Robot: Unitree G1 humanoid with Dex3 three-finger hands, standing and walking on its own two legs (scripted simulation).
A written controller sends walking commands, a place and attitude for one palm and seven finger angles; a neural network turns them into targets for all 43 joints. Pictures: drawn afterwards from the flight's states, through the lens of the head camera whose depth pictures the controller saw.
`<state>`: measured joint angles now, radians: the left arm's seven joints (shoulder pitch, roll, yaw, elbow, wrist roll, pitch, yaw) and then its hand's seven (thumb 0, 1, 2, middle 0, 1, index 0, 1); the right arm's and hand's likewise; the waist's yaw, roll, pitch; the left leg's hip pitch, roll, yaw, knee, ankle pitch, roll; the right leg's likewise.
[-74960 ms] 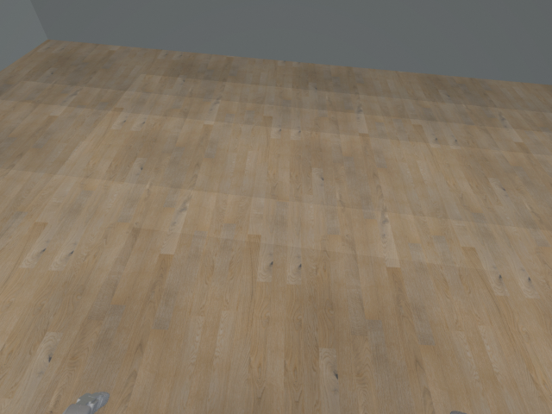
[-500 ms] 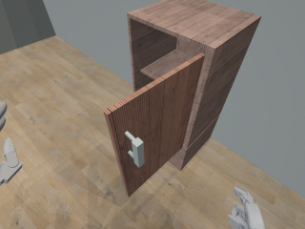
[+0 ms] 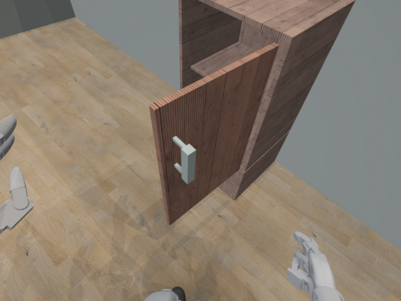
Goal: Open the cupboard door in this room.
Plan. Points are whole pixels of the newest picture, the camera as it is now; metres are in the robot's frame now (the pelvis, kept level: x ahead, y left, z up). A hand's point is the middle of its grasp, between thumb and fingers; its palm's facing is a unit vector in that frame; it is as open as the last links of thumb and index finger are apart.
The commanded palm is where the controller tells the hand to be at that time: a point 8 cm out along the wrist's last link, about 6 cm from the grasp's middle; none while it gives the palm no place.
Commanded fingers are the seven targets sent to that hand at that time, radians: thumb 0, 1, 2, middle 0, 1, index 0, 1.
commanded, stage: step back with the hand held close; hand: left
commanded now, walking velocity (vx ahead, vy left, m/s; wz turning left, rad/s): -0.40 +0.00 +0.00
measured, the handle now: (182, 159) +0.43 +0.07 -0.02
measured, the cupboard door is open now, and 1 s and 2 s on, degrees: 87 87 87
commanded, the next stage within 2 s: stop stepping back and stand still in 0.24 s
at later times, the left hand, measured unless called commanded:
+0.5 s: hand out of the picture +0.12 +0.25 +0.19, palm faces +0.29 -0.82 -0.49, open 7.4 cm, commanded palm +0.07 +0.30 +0.19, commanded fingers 0.00 0.90 0.90 -0.20 -0.30 -0.20 -0.30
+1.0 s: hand out of the picture +0.08 +0.25 +0.17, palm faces +0.36 -0.80 -0.48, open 7.4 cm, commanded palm +0.01 +0.29 +0.19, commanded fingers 0.00 0.90 0.90 -0.20 -0.30 -0.20 -0.30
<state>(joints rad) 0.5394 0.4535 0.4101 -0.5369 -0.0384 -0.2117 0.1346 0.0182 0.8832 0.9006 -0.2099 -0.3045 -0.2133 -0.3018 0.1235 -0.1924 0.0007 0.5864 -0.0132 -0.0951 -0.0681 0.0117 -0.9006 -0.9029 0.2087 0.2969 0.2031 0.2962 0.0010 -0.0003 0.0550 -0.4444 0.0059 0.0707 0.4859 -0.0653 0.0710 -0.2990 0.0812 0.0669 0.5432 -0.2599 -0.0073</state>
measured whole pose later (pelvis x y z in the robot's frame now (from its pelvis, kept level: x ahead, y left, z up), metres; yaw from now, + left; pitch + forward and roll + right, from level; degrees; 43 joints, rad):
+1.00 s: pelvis -0.15 +0.00 +0.00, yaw -4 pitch -1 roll +1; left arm 0.55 0.44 0.43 -0.45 -0.04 -0.20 0.16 0.02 0.88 0.90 -0.21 -0.30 -0.21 -0.30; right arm 0.25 -0.24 -0.02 0.65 0.00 -0.13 -0.09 0.01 -0.91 -0.90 0.20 0.30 0.20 0.30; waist -0.04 -0.03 -0.01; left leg -0.27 0.03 0.08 0.55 -0.26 0.00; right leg -0.18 0.00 -0.04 0.57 -0.38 -0.03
